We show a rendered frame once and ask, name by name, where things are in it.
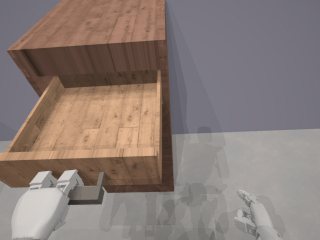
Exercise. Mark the drawer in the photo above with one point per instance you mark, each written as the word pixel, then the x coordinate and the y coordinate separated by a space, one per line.
pixel 107 122

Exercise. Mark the left robot hand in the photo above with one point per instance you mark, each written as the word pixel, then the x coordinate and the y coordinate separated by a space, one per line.
pixel 44 207

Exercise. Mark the right robot forearm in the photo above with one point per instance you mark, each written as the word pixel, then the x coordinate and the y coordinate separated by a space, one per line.
pixel 267 233

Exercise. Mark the cabinet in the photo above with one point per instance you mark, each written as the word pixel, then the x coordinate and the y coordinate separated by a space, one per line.
pixel 102 36

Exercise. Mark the handle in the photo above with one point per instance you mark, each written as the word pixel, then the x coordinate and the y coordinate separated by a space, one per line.
pixel 87 195

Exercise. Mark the right robot hand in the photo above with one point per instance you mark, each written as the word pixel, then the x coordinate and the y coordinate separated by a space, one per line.
pixel 249 221

